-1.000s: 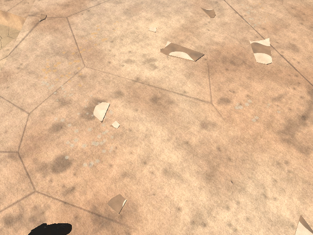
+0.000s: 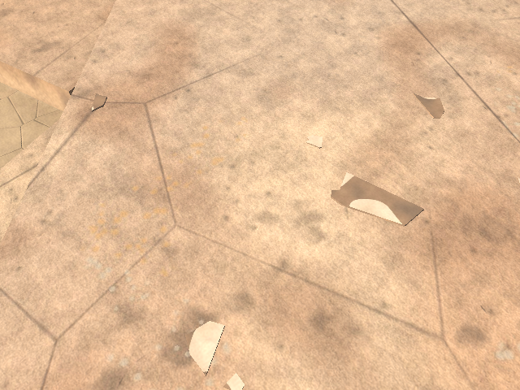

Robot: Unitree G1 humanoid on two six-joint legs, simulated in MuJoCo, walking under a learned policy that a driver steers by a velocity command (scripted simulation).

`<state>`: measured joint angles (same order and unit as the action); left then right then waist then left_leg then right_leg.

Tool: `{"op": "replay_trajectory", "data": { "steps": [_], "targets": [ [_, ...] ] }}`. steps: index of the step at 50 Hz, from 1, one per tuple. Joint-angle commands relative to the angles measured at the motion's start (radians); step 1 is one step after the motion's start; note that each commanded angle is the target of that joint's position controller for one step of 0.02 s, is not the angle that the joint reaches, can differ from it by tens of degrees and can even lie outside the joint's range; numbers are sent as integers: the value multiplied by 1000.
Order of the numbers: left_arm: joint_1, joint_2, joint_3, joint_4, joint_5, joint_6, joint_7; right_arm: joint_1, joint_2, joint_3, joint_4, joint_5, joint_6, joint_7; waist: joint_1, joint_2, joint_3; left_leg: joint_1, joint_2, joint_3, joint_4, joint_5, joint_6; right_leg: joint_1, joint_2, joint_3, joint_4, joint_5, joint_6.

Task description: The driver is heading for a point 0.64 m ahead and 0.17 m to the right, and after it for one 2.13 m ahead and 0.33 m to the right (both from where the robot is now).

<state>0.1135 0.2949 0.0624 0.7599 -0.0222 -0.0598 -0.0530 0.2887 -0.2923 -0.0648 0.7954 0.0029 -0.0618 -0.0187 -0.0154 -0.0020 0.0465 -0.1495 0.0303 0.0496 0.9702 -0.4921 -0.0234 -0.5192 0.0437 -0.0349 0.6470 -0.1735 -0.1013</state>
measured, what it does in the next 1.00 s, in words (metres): walks ahead, turning right: left foot, then right foot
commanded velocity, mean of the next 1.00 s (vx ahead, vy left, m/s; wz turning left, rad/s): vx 0.50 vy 0.00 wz -0.55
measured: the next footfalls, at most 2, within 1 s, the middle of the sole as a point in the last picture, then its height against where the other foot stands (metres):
left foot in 0.42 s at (235, 386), level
right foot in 0.94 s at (375, 326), level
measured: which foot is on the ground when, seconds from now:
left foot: up 0.00-0.40, down 0.42-0.94, up 0.96-1.00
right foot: down 0.00-0.42, up 0.44-0.92, down 0.94-1.00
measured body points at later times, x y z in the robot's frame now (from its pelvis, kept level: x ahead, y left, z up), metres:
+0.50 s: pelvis +0.30 +0.02 +0.01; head +0.33 +0.02 +0.46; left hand +0.44 +0.28 -0.11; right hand +0.42 -0.28 -0.06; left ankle +0.41 +0.11 -0.72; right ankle +0.13 -0.06 -0.64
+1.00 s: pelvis +0.53 -0.13 +0.00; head +0.56 -0.16 +0.45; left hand +0.85 -0.04 -0.07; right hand +0.40 -0.39 -0.12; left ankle +0.45 +0.09 -0.64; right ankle +0.56 -0.24 -0.72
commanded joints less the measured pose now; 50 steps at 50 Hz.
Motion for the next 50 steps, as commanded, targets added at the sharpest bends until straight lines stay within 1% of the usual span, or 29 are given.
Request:
{"op": "replay_trajectory", "data": {
  "steps": [1,2,3,4,5,8,11,15,18,19,20,21,22,23,24,25,26,27,29,32,38,42,44,45,46,47,48,49,50],
  "targets": [
    [256,177,53,-15,-2,-11,16,-86,-126,-7,-148,37,-85,23,130,-83,-247,-674,1,-157,385,43,37,764,-318,653,-350,-146,-238],
    [189,149,43,-29,-2,-10,19,-108,-122,-9,-149,13,-90,15,86,-8,-160,-630,43,-146,286,107,38,602,-280,548,-356,-52,-207],
    [140,115,32,-46,6,-10,23,-108,-133,-18,-147,-8,-83,8,49,-11,-117,-555,69,-144,208,148,31,481,-245,474,-377,49,-192],
    [115,108,27,-63,16,-8,28,-93,-130,-22,-148,-13,-71,9,22,-38,-102,-500,77,-144,177,170,21,406,-224,444,-399,109,-193],
    [106,113,30,-70,15,-8,32,-75,-118,-21,-149,-17,-60,9,9,-47,-96,-478,79,-136,138,178,7,366,-212,419,-414,164,-200],
    [129,150,41,-69,9,-11,51,-116,-80,-9,-168,-22,-41,4,9,-40,-66,-468,63,-101,-25,287,-37,274,-175,323,-431,277,-191],
    [167,159,45,-59,-2,-1,64,-228,-46,6,-194,-19,-45,10,56,-65,-52,-402,16,-90,-275,504,-52,237,-113,265,-411,212,-135],
    [239,157,47,-39,-9,16,71,-326,-66,1,-221,4,-60,29,98,-84,-49,-345,-30,-107,-442,573,-46,296,-140,347,-354,108,-112],
    [236,153,49,-42,-4,24,76,-291,-105,-16,-216,7,-73,38,65,-112,-55,-305,-28,-134,-491,469,-6,386,-180,442,-260,104,-86],
    [219,148,49,-48,-2,27,75,-237,-115,-24,-202,7,-78,36,32,-123,-67,-236,-31,-121,-517,448,16,386,-173,452,-217,133,-73],
    [209,120,40,-58,3,26,72,-141,-139,-38,-180,-1,-82,31,-18,-114,-122,-84,-17,-117,-541,451,48,360,-128,426,-115,185,-44],
    [207,64,18,-77,16,22,66,-1,-189,-52,-170,-20,-85,22,-80,-30,-258,166,132,-251,-516,392,112,256,-69,354,138,94,-9],
    [337,0,-1,-107,-6,11,67,94,-267,-71,-140,-35,-71,23,-33,277,-377,493,355,-697,-589,195,271,-100,83,213,476,-336,61],
    [356,87,7,-92,-19,7,67,96,-198,-59,-140,-6,-66,28,-41,294,-356,493,407,-876,-646,-21,289,-248,5,223,636,-405,75],
    [262,152,25,-95,-17,11,66,49,-125,-39,-152,-3,-60,23,-71,173,-226,383,360,-719,-663,-33,246,-284,-38,220,684,-308,85],
    [188,153,28,-111,-5,16,66,4,-106,-31,-154,-11,-52,21,-65,92,-143,260,312,-566,-671,94,213,-260,-71,183,671,-234,91],
    [145,141,31,-127,5,15,64,-27,-92,-25,-145,-18,-48,20,-48,72,-84,161,274,-469,-693,218,203,-242,-96,179,626,-185,93],
    [140,127,34,-133,2,19,58,-44,-73,-18,-139,-21,-49,19,-26,89,-60,100,240,-383,-717,302,190,-203,-121,177,590,-157,91],
    [156,84,28,-138,-9,33,50,-51,-67,-18,-124,-13,-56,21,-7,121,-49,47,219,-284,-762,368,196,-168,-139,150,538,-139,96],
    [104,52,19,-166,1,44,47,-46,-108,-33,-95,-8,-60,20,-4,88,-25,41,238,-189,-806,468,222,-212,-156,137,432,-76,115],
    [-46,27,4,-196,1,27,16,-23,-153,-43,-51,-2,-41,10,-54,59,0,90,208,19,-810,565,180,-158,-140,60,119,194,102],
    [-125,39,8,-236,-3,27,-5,18,-188,-54,-19,18,-20,10,-64,66,28,190,245,76,-764,671,155,-133,-113,7,7,123,58],
    [-87,71,25,-241,4,33,-8,11,-219,-63,-17,28,-8,5,-21,97,-13,230,248,115,-645,994,135,-33,-55,-47,-12,16,16],
    [-8,101,43,-226,5,37,-6,6,-233,-68,-18,32,0,2,30,107,-63,229,241,136,-519,1147,123,78,-14,-73,-26,-22,-11],
    [149,137,68,-184,5,40,4,10,-217,-58,-13,36,3,-1,118,80,-144,139,215,157,-329,1157,101,325,23,-68,-99,47,-50],
    [319,196,93,-141,4,47,25,33,-161,-32,-19,10,-3,-1,188,-18,-241,-114,179,154,-44,828,68,655,-89,118,-108,73,-103],
    [285,296,93,-145,3,35,32,148,-22,17,-60,-19,-25,18,52,-265,-348,-517,-10,70,305,-92,15,930,-376,687,-206,-76,-278],
    [328,209,70,-159,6,24,30,61,-126,-2,-43,24,-51,31,145,-139,-445,-588,-5,-121,414,-101,26,925,-431,814,-318,-170,-291],
    [284,171,56,-141,15,11,26,-43,-164,-14,-74,59,-59,35,151,-106,-282,-656,36,-114,414,-18,40,808,-397,635,-328,-83,-240]
  ]
}}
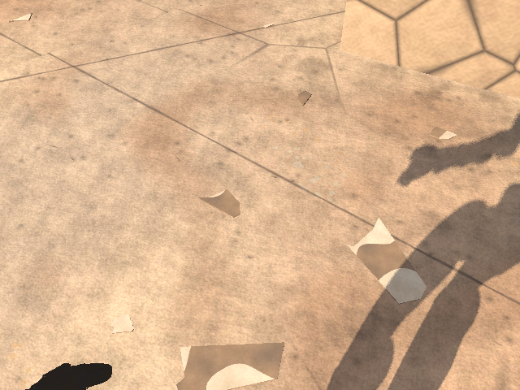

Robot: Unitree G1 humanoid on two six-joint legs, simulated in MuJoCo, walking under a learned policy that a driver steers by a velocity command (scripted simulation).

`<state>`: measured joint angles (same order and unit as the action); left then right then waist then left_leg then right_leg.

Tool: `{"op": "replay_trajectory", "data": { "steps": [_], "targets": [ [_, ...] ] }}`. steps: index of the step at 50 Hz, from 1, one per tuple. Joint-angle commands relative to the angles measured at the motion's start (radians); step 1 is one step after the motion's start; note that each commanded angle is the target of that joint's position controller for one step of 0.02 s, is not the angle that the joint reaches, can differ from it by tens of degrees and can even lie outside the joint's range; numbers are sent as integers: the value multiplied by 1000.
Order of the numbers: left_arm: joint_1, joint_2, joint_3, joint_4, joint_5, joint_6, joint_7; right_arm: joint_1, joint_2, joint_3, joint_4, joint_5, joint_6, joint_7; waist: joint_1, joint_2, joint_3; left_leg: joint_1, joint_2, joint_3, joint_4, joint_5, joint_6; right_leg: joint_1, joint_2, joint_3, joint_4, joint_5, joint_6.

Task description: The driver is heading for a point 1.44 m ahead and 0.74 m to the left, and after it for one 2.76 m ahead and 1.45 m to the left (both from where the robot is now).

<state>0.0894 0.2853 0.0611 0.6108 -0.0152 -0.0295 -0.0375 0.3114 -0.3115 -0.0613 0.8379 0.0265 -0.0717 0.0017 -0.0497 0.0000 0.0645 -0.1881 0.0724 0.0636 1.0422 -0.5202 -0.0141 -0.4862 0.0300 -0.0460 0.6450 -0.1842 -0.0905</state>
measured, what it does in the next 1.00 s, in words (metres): walks ahead, turning left: left foot, then right foot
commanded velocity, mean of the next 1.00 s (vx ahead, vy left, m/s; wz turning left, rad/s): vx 0.50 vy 0.00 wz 0.41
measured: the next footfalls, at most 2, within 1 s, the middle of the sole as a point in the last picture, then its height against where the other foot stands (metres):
left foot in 0.48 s outside the picture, level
right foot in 0.94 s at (244, 272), level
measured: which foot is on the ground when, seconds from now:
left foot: up 0.00-0.46, down 0.48-0.94, up 0.96-1.00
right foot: down 0.00-0.50, up 0.52-0.92, down 0.94-1.00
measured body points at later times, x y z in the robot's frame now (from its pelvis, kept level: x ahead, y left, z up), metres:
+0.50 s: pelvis +0.29 +0.05 +0.00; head +0.33 +0.06 +0.44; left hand +0.27 +0.34 -0.13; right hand +0.53 -0.15 -0.10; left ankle +0.39 +0.15 -0.72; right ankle +0.10 -0.08 -0.69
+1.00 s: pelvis +0.59 +0.09 +0.01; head +0.61 +0.10 +0.45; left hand +0.64 +0.41 -0.07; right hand +0.79 -0.13 -0.11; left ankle +0.40 +0.14 -0.66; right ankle +0.72 +0.03 -0.72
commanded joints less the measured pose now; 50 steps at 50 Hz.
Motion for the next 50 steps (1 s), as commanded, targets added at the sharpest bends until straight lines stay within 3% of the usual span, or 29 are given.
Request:
{"op": "replay_trajectory", "data": {
  "steps": [1,2,3,6,9,12,17,19,21,22,23,24,25,26,27,28,29,30,31,34,38,40,42,44,46,47,48,49,50],
  "targets": [
    [243,154,47,15,6,-26,10,-93,-131,-12,-119,25,-52,9,142,-53,-210,-588,44,-122,262,103,38,622,-339,503,-332,23,-207],
    [183,119,36,17,13,-32,11,-99,-126,-15,-107,3,-46,4,105,-44,-154,-536,72,-124,199,161,32,499,-301,406,-352,108,-180],
    [148,91,26,15,23,-40,11,-60,-125,-19,-92,1,-31,6,67,-63,-134,-469,93,-138,170,208,29,417,-274,337,-386,164,-166],
    [131,93,30,46,25,-71,12,-15,-76,-13,-66,3,11,2,31,-55,-95,-427,90,-151,108,284,2,317,-264,206,-473,243,-164],
    [152,100,34,81,35,-81,24,-81,-56,-11,-84,-2,19,-2,48,-41,-44,-508,68,-180,-25,440,-17,332,-240,86,-503,298,-132],
    [151,107,32,97,32,-81,34,-147,-35,-4,-99,-4,7,14,73,-44,-24,-479,42,-139,-228,626,-8,352,-209,-17,-521,294,-87],
    [235,135,42,154,16,-58,44,-287,-5,13,-164,-6,3,47,135,-24,29,-539,19,-75,-407,622,32,528,-270,-71,-493,364,-70],
    [242,148,47,165,9,-37,50,-309,-13,11,-193,-7,2,63,129,-33,26,-557,-2,-40,-433,525,57,610,-295,-86,-430,499,-60],
    [220,177,54,159,6,-20,62,-271,-40,-3,-207,-7,8,71,88,-76,-30,-460,-60,21,-430,413,95,645,-299,-114,-308,831,-35],
    [210,190,57,155,6,-11,70,-207,-66,-17,-200,-8,13,70,48,-100,-77,-369,-98,47,-419,359,118,646,-294,-126,-203,985,-21],
    [195,197,56,152,5,-4,76,-83,-110,-40,-177,-6,16,64,-25,-97,-145,-194,-134,51,-448,364,150,593,-274,-142,-29,1024,0],
    [183,188,49,141,6,-8,82,80,-174,-72,-145,-5,21,48,-115,-43,-230,95,-108,-44,-510,424,198,413,-233,-151,229,839,39],
    [295,51,6,94,38,-34,63,127,-284,-97,-139,-2,21,33,-31,216,-341,508,163,-549,-520,352,383,-56,-55,-116,625,-18,111],
    [248,74,-3,89,25,-77,44,141,-235,-78,-161,-3,12,34,-62,164,-484,639,262,-914,-685,265,466,-231,46,114,779,-408,108],
    [135,136,15,58,-19,-103,28,114,-179,-62,-159,-13,8,33,-90,102,-364,569,233,-766,-721,271,400,-325,-22,170,786,-335,85],
    [97,128,8,41,-22,-116,27,52,-152,-55,-166,-9,4,30,-53,35,-245,413,192,-634,-729,329,360,-323,-67,156,698,-249,71],
    [88,124,12,47,2,-118,34,-16,-123,-46,-178,-6,6,29,-5,-17,-160,255,149,-532,-741,430,331,-276,-102,140,599,-203,78],
    [104,134,20,50,18,-108,39,-58,-96,-35,-195,-15,5,25,32,3,-127,141,120,-468,-764,522,321,-201,-127,140,541,-167,90],
    [122,131,23,50,23,-94,39,-80,-89,-33,-209,-21,6,22,56,27,-115,70,98,-443,-787,562,322,-151,-134,136,510,-150,104],
    [121,91,12,45,32,-66,46,-82,-121,-42,-208,-17,3,6,72,42,-94,-62,59,-348,-811,664,318,-108,-126,98,361,-80,156],
    [-39,50,-10,10,27,-69,41,-32,-144,-50,-189,-5,17,-13,6,81,-79,-122,-11,-282,-785,539,248,-22,-65,80,30,198,178],
    [-91,65,-6,-3,13,-76,32,7,-150,-52,-176,-3,25,-16,-20,94,-85,-97,6,-327,-765,467,234,13,-37,88,-55,255,178],
    [-103,94,5,-10,6,-85,24,27,-142,-51,-168,2,30,-18,-18,103,-88,-39,33,-396,-713,404,221,26,-33,119,-116,228,162],
    [-72,122,19,-7,3,-94,19,19,-138,-52,-170,-2,33,-20,9,125,-86,2,60,-462,-653,379,203,64,-37,133,-140,155,131],
    [65,150,40,28,10,-104,24,-1,-98,-41,-183,-8,34,-19,87,129,-134,-23,13,-453,-523,412,159,256,-47,116,-190,123,80],
    [198,199,55,39,28,-109,32,6,-36,-18,-197,-18,30,-14,143,36,-252,-112,-49,-376,-271,329,120,481,-194,254,-187,49,19],
    [291,292,76,66,45,-97,32,147,32,4,-229,1,19,-13,87,-281,-372,-446,-194,-235,72,-58,51,797,-427,714,-280,-149,-149],
    [297,226,66,73,18,-91,26,155,-65,-9,-212,18,17,-15,105,-280,-343,-607,-116,-242,235,-63,35,796,-470,897,-345,-423,-175],
    [250,152,46,57,14,-87,30,52,-133,-28,-215,13,23,-16,137,-167,-217,-640,-77,-238,284,35,29,689,-418,739,-362,-434,-128]
  ]
}}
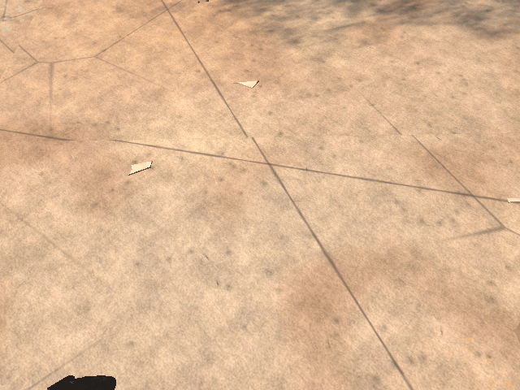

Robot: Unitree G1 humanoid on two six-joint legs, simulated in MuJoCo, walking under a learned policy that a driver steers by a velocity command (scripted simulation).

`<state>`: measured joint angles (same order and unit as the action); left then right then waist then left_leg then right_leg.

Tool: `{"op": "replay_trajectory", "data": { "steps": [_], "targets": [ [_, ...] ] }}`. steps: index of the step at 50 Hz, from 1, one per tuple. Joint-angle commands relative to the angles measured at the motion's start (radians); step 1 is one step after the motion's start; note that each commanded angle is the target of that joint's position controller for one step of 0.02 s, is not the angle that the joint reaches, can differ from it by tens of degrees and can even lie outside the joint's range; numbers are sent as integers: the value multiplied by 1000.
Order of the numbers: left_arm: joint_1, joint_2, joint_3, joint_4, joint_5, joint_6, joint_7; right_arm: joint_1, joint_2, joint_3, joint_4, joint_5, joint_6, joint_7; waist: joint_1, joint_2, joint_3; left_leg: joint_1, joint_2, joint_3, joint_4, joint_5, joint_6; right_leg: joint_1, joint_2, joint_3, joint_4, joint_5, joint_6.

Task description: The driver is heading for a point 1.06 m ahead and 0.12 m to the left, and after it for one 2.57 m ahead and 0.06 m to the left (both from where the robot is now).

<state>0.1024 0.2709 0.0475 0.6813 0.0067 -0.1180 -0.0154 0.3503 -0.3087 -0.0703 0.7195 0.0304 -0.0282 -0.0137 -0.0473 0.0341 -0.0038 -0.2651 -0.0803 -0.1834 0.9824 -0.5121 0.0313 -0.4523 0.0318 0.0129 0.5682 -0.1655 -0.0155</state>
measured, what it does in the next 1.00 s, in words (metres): walks ahead, turning left: left foot, then right foot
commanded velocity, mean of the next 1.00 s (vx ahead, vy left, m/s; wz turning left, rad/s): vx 0.50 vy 0.00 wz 0.39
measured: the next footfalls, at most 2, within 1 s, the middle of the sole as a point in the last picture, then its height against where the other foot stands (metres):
left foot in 0.46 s outside the picture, level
right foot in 0.98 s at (232, 304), level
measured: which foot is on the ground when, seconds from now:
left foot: up 0.00-0.44, down 0.46-1.00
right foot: down 0.00-0.46, up 0.48-0.96, down 0.98-1.00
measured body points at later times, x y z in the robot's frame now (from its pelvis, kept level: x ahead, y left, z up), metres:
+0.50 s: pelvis +0.26 +0.06 -0.01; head +0.30 +0.08 +0.44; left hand +0.19 +0.35 -0.14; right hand +0.55 -0.11 -0.08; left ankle +0.33 +0.17 -0.72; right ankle +0.10 -0.12 -0.67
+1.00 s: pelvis +0.55 +0.12 +0.00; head +0.57 +0.13 +0.45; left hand +0.65 +0.43 -0.08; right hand +0.69 -0.14 -0.12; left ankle +0.34 +0.17 -0.71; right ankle +0.69 +0.07 -0.73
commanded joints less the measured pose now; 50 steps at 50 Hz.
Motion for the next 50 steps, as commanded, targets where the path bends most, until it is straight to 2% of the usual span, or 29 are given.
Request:
{"op": "replay_trajectory", "data": {
  "steps": [1,2,3,5,9,14,16,18,20,21,22,23,24,25,26,27,28,29,30,33,36,38,41,44,46,47,48,49,50],
  "targets": [
    [190,141,49,-16,0,9,10,-56,-139,-23,-109,-5,-15,-2,128,-133,-76,-539,108,43,332,103,-20,540,-373,524,-285,-311,-167],
    [158,118,41,-10,4,14,12,-94,-126,-25,-122,-16,-14,0,113,-119,-23,-514,134,44,288,154,-23,449,-330,415,-302,-180,-156],
    [142,101,34,-4,9,14,15,-96,-110,-27,-128,-11,-11,7,91,-142,-2,-473,159,46,255,187,-22,391,-299,329,-322,-92,-144],
    [141,92,33,12,2,8,17,-83,-71,-22,-131,0,-1,15,76,-163,6,-437,175,71,208,209,-26,351,-276,225,-362,-6,-148],
    [156,143,51,50,1,4,18,-146,-36,-10,-160,-9,10,19,77,-115,25,-493,192,83,69,305,-48,368,-303,101,-405,148,-177],
    [173,175,56,84,-6,20,25,-276,-12,3,-183,-8,-4,48,121,-96,56,-435,177,155,-199,523,-35,401,-274,-72,-406,228,-139],
    [201,191,60,103,-13,29,25,-329,-7,6,-201,-5,-6,60,138,-92,75,-419,167,185,-272,525,-19,440,-287,-106,-400,243,-129],
    [215,208,65,116,-24,40,24,-358,-17,2,-219,-3,-6,71,134,-97,88,-404,153,212,-322,472,7,494,-307,-134,-370,330,-116],
    [209,238,74,119,-34,52,28,-329,-48,-14,-225,-10,-1,75,95,-124,52,-310,98,263,-347,372,49,536,-312,-175,-263,644,-96],
    [205,255,80,118,-38,58,33,-266,-75,-29,-214,-13,3,74,52,-140,8,-218,60,289,-353,325,73,544,-308,-194,-154,812,-86],
    [190,257,80,114,-43,65,37,-126,-114,-54,-179,-11,7,68,-31,-126,-64,-30,18,304,-410,361,108,497,-285,-221,28,874,-65],
    [196,228,67,105,-31,63,42,52,-175,-87,-131,-8,15,51,-116,-76,-151,271,32,224,-440,400,151,303,-250,-228,289,707,-27],
    [271,84,21,48,19,46,30,62,-294,-105,-124,2,15,34,-21,213,-216,619,303,-278,-473,331,304,-158,-85,-206,664,-227,35],
    [218,120,14,22,-4,7,17,82,-258,-86,-162,-4,-5,40,-57,179,-405,709,422,-679,-649,145,416,-304,3,46,847,-439,40],
    [112,185,33,-8,-45,-15,7,58,-190,-66,-148,-14,-19,45,-84,98,-282,640,390,-545,-681,174,353,-395,-55,91,845,-342,23],
    [84,171,24,-19,-45,-27,7,13,-162,-57,-142,-12,-28,43,-49,47,-175,495,347,-416,-683,248,317,-378,-94,81,760,-256,10],
    [92,165,24,-1,-22,-29,14,-59,-128,-45,-146,-14,-30,42,2,-18,-112,350,312,-312,-686,362,284,-315,-132,75,670,-202,14],
    [113,176,31,11,-8,-19,15,-108,-95,-32,-157,-25,-33,39,38,-4,-85,245,286,-239,-703,480,271,-238,-158,76,610,-166,21],
    [133,174,33,20,-5,-5,12,-130,-86,-27,-161,-33,-34,36,60,11,-74,178,275,-209,-725,537,270,-187,-166,72,584,-148,30],
    [123,122,20,23,5,23,12,-109,-104,-28,-123,-28,-46,24,67,3,-40,63,255,-104,-767,656,273,-153,-164,37,461,-82,70],
    [17,89,4,1,4,25,7,-79,-120,-29,-91,-25,-45,11,28,14,2,32,207,-11,-785,611,229,-145,-148,23,246,136,80],
    [-53,77,-3,-10,-3,21,0,-49,-127,-29,-70,-21,-45,10,-6,21,19,25,193,14,-786,523,202,-99,-120,13,111,265,75],
    [-114,89,-2,-26,-20,17,-13,-2,-140,-30,-33,-17,-46,14,-36,34,46,101,240,-3,-781,454,194,-111,-107,14,21,302,52],
    [-147,104,1,-49,-23,14,-29,30,-145,-33,2,-19,-39,14,-42,37,66,249,305,-10,-735,524,178,-186,-101,17,-23,193,-1],
    [-112,113,6,-48,-24,15,-38,22,-153,-38,16,-20,-31,9,-16,48,51,312,320,12,-682,667,152,-152,-82,2,-39,101,-39],
    [-54,130,15,-36,-22,15,-38,2,-160,-39,14,-21,-27,6,19,55,11,321,304,44,-612,842,133,-61,-49,-26,-50,73,-61],
    [66,160,35,-1,-18,17,-34,-14,-152,-35,9,-25,-20,1,82,36,-70,302,259,99,-460,1006,107,110,-7,-58,-68,96,-89],
    [215,215,55,27,-16,20,-29,-9,-128,-22,-12,-40,-18,-8,139,-20,-188,164,216,152,-222,915,67,369,-88,64,-38,170,-138],
    [301,317,81,32,-14,25,-28,105,-53,4,-41,-47,-38,-2,105,-248,-315,-238,52,205,170,447,-28,738,-314,532,-93,31,-318]
  ]
}}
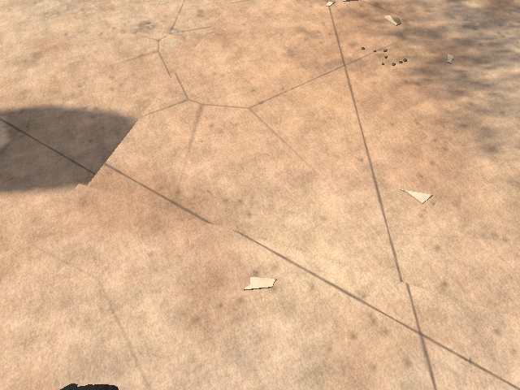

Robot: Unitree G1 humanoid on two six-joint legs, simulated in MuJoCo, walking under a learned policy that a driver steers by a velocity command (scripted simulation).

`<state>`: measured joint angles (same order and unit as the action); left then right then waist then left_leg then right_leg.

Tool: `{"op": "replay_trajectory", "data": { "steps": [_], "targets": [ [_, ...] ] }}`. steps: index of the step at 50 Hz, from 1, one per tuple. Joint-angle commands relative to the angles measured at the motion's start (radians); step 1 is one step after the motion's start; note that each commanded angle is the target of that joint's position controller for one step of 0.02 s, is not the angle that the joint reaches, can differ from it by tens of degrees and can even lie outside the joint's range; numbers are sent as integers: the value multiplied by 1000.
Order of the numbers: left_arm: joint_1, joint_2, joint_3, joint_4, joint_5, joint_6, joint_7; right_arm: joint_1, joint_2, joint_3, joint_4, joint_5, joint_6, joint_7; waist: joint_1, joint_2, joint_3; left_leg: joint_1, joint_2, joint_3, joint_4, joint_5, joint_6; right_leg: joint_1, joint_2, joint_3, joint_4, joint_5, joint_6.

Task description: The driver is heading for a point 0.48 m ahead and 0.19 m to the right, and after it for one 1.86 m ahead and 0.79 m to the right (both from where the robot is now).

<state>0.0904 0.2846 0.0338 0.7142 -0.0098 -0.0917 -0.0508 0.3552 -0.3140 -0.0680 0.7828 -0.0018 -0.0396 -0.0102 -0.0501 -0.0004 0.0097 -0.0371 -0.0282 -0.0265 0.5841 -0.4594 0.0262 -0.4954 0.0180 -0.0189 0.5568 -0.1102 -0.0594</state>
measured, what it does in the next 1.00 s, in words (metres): walks ahead, turning right: left foot, then right foot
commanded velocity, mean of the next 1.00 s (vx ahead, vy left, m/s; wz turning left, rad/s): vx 0.38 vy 0.00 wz -0.52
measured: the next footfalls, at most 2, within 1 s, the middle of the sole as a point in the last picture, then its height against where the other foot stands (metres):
left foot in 0.46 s outside the picture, level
right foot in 0.92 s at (358, 361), level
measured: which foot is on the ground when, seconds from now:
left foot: down 0.00-0.00, up 0.02-0.44, down 0.46-0.92, up 0.94-1.00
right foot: down 0.00-0.48, up 0.50-0.90, down 0.92-1.00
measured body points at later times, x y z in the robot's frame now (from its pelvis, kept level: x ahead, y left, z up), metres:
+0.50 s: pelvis +0.29 +0.00 +0.00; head +0.31 -0.01 +0.45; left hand +0.38 +0.28 -0.11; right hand +0.45 -0.29 -0.05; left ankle +0.41 +0.08 -0.72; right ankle +0.12 -0.09 -0.70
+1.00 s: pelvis +0.46 -0.09 +0.00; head +0.50 -0.13 +0.45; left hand +0.77 +0.03 -0.07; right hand +0.40 -0.40 -0.12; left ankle +0.45 +0.08 -0.64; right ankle +0.50 -0.21 -0.72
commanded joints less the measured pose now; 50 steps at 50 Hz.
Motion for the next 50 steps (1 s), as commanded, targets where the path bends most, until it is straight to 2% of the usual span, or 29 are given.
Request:
{"op": "replay_trajectory", "data": {
  "steps": [1,2,3,4,5,7,9,14,19,21,22,23,24,25,26,27,28,30,33,38,41,43,44,45,46,47,48,49,50],
  "targets": [
    [347,229,78,12,-18,3,2,65,-61,6,-99,-10,-49,4,138,-242,-365,-661,-48,-70,690,-79,-32,877,-347,829,-243,-225,-305],
    [292,182,62,-2,-16,6,8,-30,-121,-7,-124,23,-66,17,150,-162,-227,-753,15,-107,738,-25,-16,782,-331,727,-266,-314,-256],
    [235,167,58,-20,-4,11,13,-105,-118,-4,-142,27,-77,19,139,-71,-133,-750,55,-87,697,50,-4,643,-293,615,-278,-271,-228],
    [194,151,51,-29,3,15,15,-142,-113,-5,-152,7,-83,16,112,-16,-56,-725,83,-74,612,98,-6,511,-258,533,-298,-176,-216],
    [169,130,43,-38,10,14,19,-135,-111,-11,-152,-9,-80,12,78,-29,-38,-661,109,-77,539,141,-11,430,-224,477,-316,-78,-205],
    [152,128,44,-50,8,15,26,-105,-90,-10,-149,-17,-68,9,46,-72,-38,-599,111,-62,464,165,-38,355,-187,418,-340,48,-213],
    [167,149,52,-44,2,13,38,-125,-72,-5,-155,-18,-57,2,44,-70,-29,-597,102,-43,378,216,-68,305,-169,363,-350,133,-220],
    [241,174,64,-13,-14,29,63,-310,-27,14,-191,-10,-65,8,108,-77,-5,-501,46,-34,42,510,-99,238,-103,292,-329,108,-159],
    [304,165,67,8,-21,53,73,-392,-62,1,-211,9,-85,27,122,-92,-7,-439,12,-69,-104,485,-76,348,-142,415,-230,46,-135],
    [285,166,71,2,-17,61,75,-341,-86,-12,-198,12,-93,28,84,-122,-17,-361,12,-64,-135,411,-43,374,-152,457,-167,85,-117],
    [268,148,66,-7,-15,62,73,-259,-106,-24,-177,8,-97,22,38,-120,-55,-235,19,-49,-179,421,-13,356,-118,441,-95,131,-93],
    [255,102,49,-24,-6,59,68,-132,-144,-39,-161,-8,-101,15,-26,-81,-171,-5,123,-127,-148,404,44,277,-70,387,100,106,-62],
    [351,34,28,-45,-8,51,68,-3,-225,-60,-146,-24,-93,7,-26,122,-328,360,345,-444,-146,310,168,-1,63,247,426,-183,8],
    [406,62,23,-62,-23,44,68,40,-206,-60,-114,1,-78,17,-8,334,-364,430,469,-767,-236,75,251,-224,53,193,633,-498,31],
    [347,151,46,-46,-30,47,67,-14,-121,-38,-130,10,-73,15,-26,190,-214,306,430,-680,-272,-47,213,-294,-11,209,715,-425,40],
    [259,168,53,-59,-22,53,66,-59,-87,-27,-133,5,-65,12,-31,110,-106,180,382,-523,-286,16,173,-296,-42,170,725,-341,48],
    [218,154,55,-72,-13,56,64,-100,-68,-19,-127,-1,-61,13,-11,77,-35,67,336,-414,-316,124,159,-276,-69,155,688,-282,54],
    [208,125,60,-83,-13,69,58,-160,-42,-8,-120,-15,-63,11,34,110,29,-80,281,-243,-348,417,147,-195,-102,139,628,-240,69],
    [198,76,51,-110,-6,87,59,-189,-79,-23,-94,-10,-67,10,62,111,14,-125,277,-82,-346,815,175,-165,-101,92,522,-211,106],
    [116,54,40,-136,-1,86,29,-209,-124,-34,-60,6,-34,-9,37,93,-40,-112,245,96,-326,848,144,-34,-86,27,213,87,90],
    [62,80,52,-171,0,90,7,-191,-150,-42,-37,25,-21,-11,27,87,-43,-50,272,113,-265,813,124,-2,-73,15,105,71,56],
    [75,109,68,-185,4,96,0,-198,-171,-50,-35,42,-12,-12,47,93,-52,-22,286,119,-171,867,106,44,-46,-10,53,-8,22],
    [127,125,80,-177,6,97,2,-207,-171,-52,-36,50,-9,-13,79,81,-73,-28,269,139,-74,905,84,121,-16,-31,-11,9,-2],
    [222,165,102,-150,9,96,14,-186,-144,-45,-33,44,-7,-11,119,33,-122,-69,215,170,95,862,47,269,23,-38,-83,107,-36],
    [292,264,127,-159,9,100,39,-132,-106,-28,-47,1,-9,-6,132,-157,-197,-282,137,198,393,486,-29,506,-157,210,-88,556,-123],
    [241,333,121,-196,31,93,45,-60,-42,2,-80,-35,-13,6,50,-322,-322,-588,-43,91,711,-268,-87,713,-412,654,-104,720,-361],
    [232,245,104,-212,22,91,37,-106,-125,-13,-57,-9,-8,15,120,-168,-405,-596,4,-76,779,-210,-79,679,-378,623,-147,530,-354],
    [172,210,91,-214,14,86,35,-159,-137,-16,-75,15,0,15,102,-125,-292,-634,31,-67,762,-130,-67,584,-332,515,-160,420,-301],
    [139,183,85,-206,-1,89,38,-176,-122,-15,-68,6,8,5,80,-48,-210,-639,62,-60,689,-66,-68,485,-273,442,-177,304,-239]
  ]
}}
Over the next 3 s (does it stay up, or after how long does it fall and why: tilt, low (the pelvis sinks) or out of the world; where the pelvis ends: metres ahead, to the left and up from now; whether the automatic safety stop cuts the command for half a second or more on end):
stays up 0.89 -0.46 -0.02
